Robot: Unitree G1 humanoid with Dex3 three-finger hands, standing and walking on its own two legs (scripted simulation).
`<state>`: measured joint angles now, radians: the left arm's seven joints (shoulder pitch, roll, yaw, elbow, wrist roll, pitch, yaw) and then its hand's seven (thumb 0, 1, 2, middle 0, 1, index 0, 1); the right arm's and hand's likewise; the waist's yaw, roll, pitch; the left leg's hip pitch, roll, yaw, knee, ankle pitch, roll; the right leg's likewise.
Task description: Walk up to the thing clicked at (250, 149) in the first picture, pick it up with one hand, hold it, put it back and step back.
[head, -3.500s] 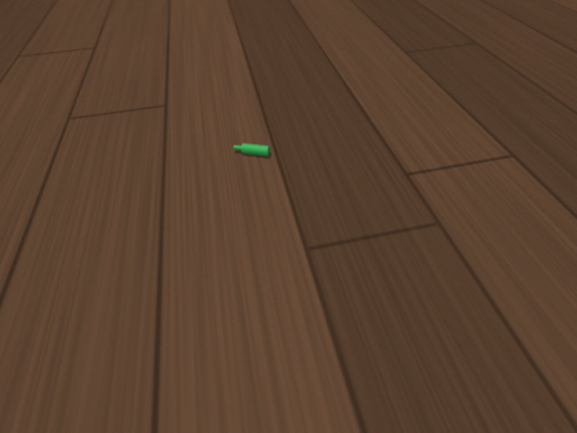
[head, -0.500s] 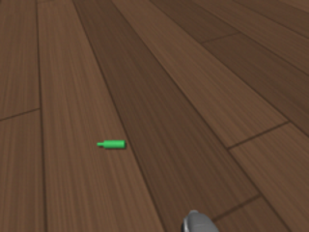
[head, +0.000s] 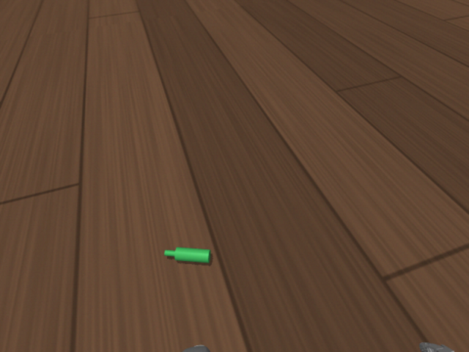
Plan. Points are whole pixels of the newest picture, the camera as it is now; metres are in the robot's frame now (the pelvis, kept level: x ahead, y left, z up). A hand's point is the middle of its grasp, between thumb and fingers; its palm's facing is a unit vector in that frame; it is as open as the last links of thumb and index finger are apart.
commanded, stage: walk up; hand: left
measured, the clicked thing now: (187, 254) +0.64 +0.27 -0.73
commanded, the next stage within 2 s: stand in 1.92 s
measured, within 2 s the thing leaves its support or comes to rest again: neither
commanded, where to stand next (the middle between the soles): +0.26 +0.05 m, yaw -3 degrees
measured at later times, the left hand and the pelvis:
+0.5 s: hand (107, 300) +0.24 +0.30 -0.12, palm faces -0.09 -0.89 -0.44, open 7.4 cm; pelvis +0.14 +0.02 +0.00, yaw -3 degrees
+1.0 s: hand (104, 298) +0.26 +0.32 -0.16, palm faces -0.06 -0.94 -0.33, open 7.4 cm; pelvis +0.19 +0.06 +0.01, yaw -3 degrees
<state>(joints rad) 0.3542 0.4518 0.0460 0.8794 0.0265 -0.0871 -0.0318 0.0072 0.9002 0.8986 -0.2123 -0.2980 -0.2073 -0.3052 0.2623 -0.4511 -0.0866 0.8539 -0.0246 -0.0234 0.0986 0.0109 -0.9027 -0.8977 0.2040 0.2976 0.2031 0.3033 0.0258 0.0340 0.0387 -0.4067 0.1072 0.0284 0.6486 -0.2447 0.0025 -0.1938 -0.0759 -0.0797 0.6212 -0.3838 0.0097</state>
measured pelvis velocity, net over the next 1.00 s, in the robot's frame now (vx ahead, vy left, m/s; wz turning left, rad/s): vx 0.19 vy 0.06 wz -0.05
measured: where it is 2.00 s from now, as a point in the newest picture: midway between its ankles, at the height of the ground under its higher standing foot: outside the picture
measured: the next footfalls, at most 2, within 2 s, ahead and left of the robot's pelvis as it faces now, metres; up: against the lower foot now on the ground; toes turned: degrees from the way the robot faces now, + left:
right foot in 0.40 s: +0.25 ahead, -0.09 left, +0.00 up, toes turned -5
left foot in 0.70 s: +0.28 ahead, +0.18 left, +0.00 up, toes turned -1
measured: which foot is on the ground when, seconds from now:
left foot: down 0.00-0.42, up 0.44-0.68, down 0.70-1.00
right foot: down 0.00-0.02, up 0.04-0.38, down 0.40-1.00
